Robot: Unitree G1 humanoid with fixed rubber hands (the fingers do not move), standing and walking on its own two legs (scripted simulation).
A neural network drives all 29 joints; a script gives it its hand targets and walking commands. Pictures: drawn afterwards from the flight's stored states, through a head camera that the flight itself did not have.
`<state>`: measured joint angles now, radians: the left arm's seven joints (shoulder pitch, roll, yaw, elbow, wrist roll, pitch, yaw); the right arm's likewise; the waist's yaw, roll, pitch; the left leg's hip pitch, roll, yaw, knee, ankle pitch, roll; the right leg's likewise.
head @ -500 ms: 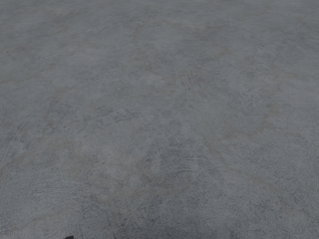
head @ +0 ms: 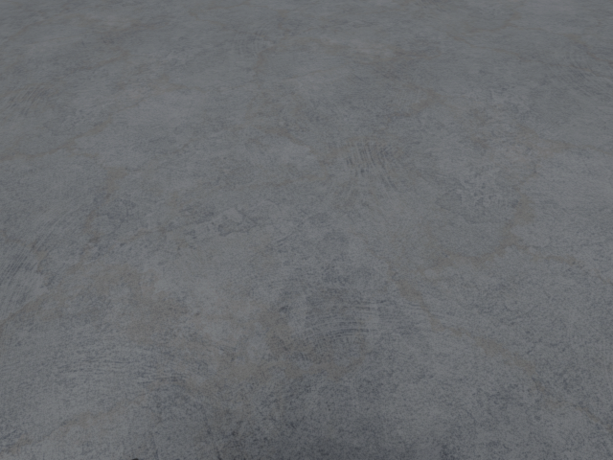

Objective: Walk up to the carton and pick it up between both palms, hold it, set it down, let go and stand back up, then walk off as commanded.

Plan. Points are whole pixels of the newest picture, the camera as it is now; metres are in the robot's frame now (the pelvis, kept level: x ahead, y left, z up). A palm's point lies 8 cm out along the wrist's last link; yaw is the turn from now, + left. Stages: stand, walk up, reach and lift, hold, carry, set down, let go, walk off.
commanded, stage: stand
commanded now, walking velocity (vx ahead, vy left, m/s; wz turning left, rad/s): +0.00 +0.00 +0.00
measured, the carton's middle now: out of the picture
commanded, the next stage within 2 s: walk up in 0.66 s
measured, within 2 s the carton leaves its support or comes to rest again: neither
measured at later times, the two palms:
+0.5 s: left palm out of the picture +0.09 +0.30 -0.11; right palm out of the picture +0.09 -0.30 -0.11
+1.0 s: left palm out of the picture +0.08 +0.32 -0.11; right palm out of the picture +0.07 -0.31 -0.12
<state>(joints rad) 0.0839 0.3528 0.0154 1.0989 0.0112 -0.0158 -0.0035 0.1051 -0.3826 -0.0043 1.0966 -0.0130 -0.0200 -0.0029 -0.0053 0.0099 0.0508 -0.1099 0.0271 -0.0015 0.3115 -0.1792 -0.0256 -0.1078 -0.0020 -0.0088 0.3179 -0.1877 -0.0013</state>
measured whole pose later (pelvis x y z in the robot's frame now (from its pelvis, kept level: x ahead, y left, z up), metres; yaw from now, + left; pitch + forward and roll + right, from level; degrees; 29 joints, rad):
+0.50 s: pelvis +0.00 +0.00 +0.00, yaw +0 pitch -1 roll +0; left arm 0.08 0.36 0.02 1.10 0.01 -0.01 0.00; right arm 0.09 -0.38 0.00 1.09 -0.01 -0.02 0.00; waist 0.00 0.01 0.05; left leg -0.11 0.03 0.00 0.31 -0.18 -0.02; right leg -0.10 -0.01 -0.01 0.31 -0.19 0.00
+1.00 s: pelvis -0.02 +0.01 -0.01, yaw -1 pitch -1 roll +0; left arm 0.10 0.37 0.04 0.97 0.01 0.03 0.00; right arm 0.07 -0.42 -0.04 0.96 0.01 0.05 0.00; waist 0.00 0.01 0.15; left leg -0.29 -0.01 -0.03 0.62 -0.29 0.02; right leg -0.22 -0.02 0.02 0.44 -0.21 0.01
